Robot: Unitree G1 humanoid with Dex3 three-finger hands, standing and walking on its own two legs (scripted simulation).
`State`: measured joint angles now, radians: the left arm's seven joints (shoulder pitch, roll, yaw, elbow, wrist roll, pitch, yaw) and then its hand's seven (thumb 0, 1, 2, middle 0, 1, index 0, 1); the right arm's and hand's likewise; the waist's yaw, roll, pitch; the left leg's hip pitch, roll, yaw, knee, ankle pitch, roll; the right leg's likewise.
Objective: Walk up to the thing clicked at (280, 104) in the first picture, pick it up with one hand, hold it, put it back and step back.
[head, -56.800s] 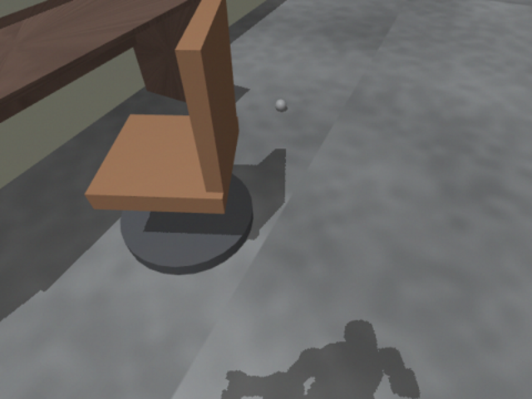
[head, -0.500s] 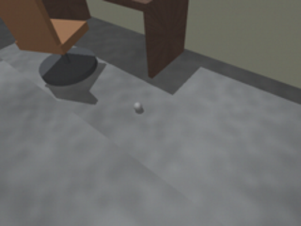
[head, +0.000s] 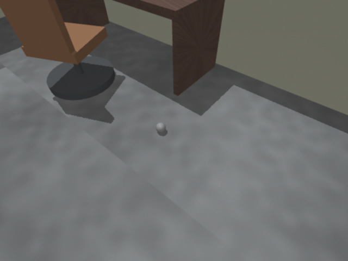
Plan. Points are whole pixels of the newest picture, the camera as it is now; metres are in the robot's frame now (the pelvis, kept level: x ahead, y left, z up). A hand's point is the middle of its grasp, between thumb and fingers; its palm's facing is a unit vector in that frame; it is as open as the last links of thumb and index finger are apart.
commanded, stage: step back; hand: left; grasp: from above
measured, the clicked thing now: (160, 127) +1.11 +0.16 -0.72
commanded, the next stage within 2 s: stand in 0.38 s
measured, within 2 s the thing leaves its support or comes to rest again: neither
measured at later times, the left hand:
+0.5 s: hand out of the picture +0.14 +0.25 -0.13, palm faces -0.01 -0.94 -0.35, open 7.3 cm
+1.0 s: hand out of the picture +0.09 +0.24 -0.14, palm faces -0.04 -0.94 -0.34, open 7.3 cm
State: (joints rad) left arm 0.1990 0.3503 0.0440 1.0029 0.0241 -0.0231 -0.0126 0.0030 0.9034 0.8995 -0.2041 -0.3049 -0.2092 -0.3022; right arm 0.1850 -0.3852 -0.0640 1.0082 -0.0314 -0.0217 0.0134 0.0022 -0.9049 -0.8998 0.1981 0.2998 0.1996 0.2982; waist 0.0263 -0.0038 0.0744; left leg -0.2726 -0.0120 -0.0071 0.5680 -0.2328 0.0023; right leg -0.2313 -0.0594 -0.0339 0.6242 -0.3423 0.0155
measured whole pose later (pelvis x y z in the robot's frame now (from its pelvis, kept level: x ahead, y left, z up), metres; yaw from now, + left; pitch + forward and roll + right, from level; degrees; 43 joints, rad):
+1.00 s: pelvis +0.02 -0.01 +0.02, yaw -1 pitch -2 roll +0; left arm 0.10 0.35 0.01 1.16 0.01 -0.02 -0.01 0.00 0.91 0.90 -0.20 -0.30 -0.21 -0.30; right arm 0.10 -0.35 0.00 1.16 -0.01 -0.02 0.01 0.00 -0.90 -0.90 0.20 0.30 0.20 0.30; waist -0.01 0.00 0.07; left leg -0.13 0.02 0.00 0.31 -0.14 -0.02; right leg -0.08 -0.01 -0.01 0.31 -0.20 0.01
